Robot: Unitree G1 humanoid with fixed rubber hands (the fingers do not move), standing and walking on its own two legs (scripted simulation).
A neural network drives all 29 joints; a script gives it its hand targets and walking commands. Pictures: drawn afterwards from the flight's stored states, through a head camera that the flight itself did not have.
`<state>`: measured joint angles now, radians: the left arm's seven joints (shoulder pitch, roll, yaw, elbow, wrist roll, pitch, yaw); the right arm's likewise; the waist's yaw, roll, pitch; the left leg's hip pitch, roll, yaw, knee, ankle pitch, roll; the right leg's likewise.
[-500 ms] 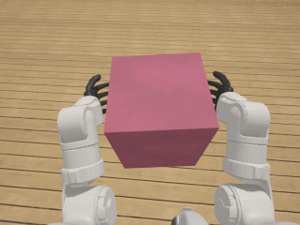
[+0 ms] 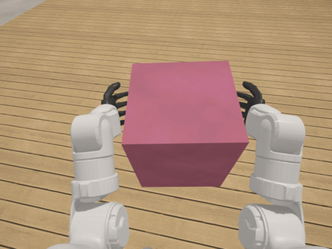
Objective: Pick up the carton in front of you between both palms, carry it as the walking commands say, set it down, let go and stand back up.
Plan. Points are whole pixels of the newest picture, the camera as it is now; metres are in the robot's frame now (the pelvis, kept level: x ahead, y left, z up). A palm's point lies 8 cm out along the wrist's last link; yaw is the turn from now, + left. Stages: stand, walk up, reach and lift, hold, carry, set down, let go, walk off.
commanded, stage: carry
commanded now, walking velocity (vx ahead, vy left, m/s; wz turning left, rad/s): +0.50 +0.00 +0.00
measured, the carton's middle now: (180, 130) +0.37 +0.01 +0.10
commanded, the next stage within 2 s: none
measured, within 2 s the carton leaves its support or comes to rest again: neither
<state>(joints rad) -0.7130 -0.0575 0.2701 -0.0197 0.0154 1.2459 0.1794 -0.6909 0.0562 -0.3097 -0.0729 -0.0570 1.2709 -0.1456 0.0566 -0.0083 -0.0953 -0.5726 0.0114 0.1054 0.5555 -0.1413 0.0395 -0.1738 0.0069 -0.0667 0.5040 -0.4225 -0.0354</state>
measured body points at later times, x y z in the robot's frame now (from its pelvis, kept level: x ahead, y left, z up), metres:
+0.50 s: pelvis +0.32 -0.02 +0.00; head +0.32 -0.02 +0.45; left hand +0.61 +0.13 +0.09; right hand +0.61 -0.17 +0.09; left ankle +0.14 +0.08 -0.72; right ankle +0.43 -0.10 -0.73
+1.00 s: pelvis +0.63 +0.01 -0.01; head +0.59 +0.01 +0.44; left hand +0.89 +0.16 +0.08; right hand +0.88 -0.14 +0.09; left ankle +0.78 +0.09 -0.73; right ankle +0.44 -0.10 -0.72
